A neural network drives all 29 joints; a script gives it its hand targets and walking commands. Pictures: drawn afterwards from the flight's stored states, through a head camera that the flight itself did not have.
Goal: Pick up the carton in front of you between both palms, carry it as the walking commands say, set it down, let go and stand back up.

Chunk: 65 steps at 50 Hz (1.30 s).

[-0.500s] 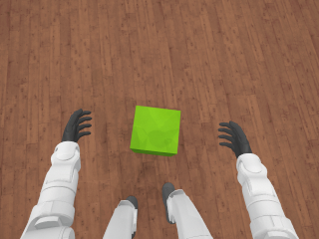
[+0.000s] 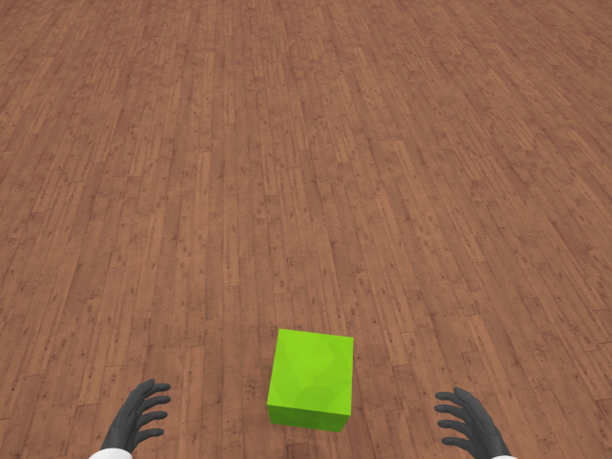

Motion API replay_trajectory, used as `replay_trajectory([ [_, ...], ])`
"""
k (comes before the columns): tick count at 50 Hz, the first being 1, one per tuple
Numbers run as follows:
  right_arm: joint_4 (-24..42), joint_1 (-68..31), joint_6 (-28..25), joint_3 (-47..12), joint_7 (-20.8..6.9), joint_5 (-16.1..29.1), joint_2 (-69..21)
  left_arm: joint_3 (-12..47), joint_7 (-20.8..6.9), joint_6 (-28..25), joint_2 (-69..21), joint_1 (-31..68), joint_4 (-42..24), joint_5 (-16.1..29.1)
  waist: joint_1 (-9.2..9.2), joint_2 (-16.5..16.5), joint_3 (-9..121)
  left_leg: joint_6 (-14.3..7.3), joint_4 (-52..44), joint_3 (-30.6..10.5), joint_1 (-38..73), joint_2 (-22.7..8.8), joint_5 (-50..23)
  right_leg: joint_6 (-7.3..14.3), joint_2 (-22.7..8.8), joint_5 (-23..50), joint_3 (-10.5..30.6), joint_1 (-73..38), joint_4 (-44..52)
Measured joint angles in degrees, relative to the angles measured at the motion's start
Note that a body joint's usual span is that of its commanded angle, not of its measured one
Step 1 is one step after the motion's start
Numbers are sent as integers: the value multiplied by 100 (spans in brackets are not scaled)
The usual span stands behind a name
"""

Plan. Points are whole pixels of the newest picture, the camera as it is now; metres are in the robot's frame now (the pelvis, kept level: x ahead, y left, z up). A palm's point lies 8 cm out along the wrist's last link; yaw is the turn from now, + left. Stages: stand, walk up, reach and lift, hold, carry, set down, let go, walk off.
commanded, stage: let go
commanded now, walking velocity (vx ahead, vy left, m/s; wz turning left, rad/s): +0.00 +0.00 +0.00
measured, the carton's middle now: (310, 382) +0.40 -0.05 -0.65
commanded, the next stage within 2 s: stand in 0.44 s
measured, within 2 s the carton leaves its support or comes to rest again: neither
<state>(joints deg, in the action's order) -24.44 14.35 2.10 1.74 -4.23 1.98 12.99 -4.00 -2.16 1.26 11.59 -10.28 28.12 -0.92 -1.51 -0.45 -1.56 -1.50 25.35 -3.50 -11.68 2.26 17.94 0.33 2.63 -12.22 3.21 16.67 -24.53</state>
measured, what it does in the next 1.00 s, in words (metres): stands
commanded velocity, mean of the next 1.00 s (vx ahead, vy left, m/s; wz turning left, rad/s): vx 0.00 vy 0.00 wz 0.00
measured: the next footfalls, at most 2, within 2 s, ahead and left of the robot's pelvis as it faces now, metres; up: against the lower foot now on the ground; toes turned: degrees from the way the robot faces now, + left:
none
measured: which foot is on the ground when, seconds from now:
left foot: down 0.00-1.00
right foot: down 0.00-1.00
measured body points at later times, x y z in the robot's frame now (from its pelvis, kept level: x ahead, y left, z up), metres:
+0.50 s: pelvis -0.01 +0.00 +0.00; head -0.01 -0.01 +0.45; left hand +0.16 +0.23 -0.08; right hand +0.15 -0.25 -0.08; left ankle -0.06 +0.10 -0.74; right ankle +0.00 -0.12 -0.74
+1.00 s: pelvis +0.00 -0.03 +0.00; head +0.00 -0.04 +0.45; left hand +0.12 +0.27 -0.09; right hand +0.13 -0.32 -0.11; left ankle -0.06 +0.10 -0.74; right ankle +0.00 -0.12 -0.74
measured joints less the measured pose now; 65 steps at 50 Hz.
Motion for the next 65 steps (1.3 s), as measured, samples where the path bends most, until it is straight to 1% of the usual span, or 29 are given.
replay_trajectory([
  [6, -59, -156, 269, 57, -39, -118, 23, 149, -84, 284, -16, -258, -215, 91, 152, -182, -166, -73, 6, 8, 461, 61, 32, -61, -59, -38, 13, -473, 9],
  [9, -45, -224, 339, 90, -7, -192, 6, 173, -121, 381, 1, -315, -347, 136, 151, -229, -237, -93, 28, -19, 633, 93, 45, -77, -92, -76, -13, -648, -28],
  [15, 3, -257, 547, 40, 20, -243, -26, 221, -162, 563, 25, -196, -289, 156, 170, -222, -354, -92, 61, -7, 839, 86, 74, -72, -80, -107, -4, -835, -88],
  [18, 131, -259, 773, 46, 126, -296, -23, 220, -72, 443, 34, -191, -197, 171, 138, -194, -390, -69, 148, 16, 831, 56, 112, -46, -44, -133, 10, -820, -170],
  [24, 170, -123, 950, 39, 275, -318, 63, 221, 56, 366, -12, -223, -78, 179, 144, -129, -350, 4, 228, 28, 841, -3, 171, 15, 20, -199, 14, -796, -300],
  [28, -461, -218, 490, 41, 477, -364, 276, 265, 215, 183, 180, -125, 492, -132, 93, -148, -116, 45, 407, -19, 498, -6, 220, 42, 28, -251, -44, -468, -471],
  [32, -967, -219, 159, 111, 525, -393, 509, 142, 294, 7, 476, -120, 887, -177, 84, -183, -35, 64, 473, -51, 342, -13, 250, 82, 36, -304, -80, -306, -565],
  [36, -1320, -189, -8, 114, 544, -393, 633, 53, 318, -82, 672, -111, 1163, -141, 96, -191, 23, 103, 434, -88, 307, -30, 245, 118, 48, -320, -116, -264, -557],
  [52, -2181, -338, -206, -129, 595, -387, 792, 200, 325, -135, 714, 88, 1948, -66, 183, -186, 145, 185, 28, -164, 597, -96, 94, 219, 86, -251, -182, -511, -283],
  [65, -2613, -381, -235, -169, 623, -336, 892, 227, 306, -175, 805, 164, 2408, -33, 155, -204, 128, 232, -203, -210, 732, -159, -70, 257, 129, -43, -222, -696, 37],
])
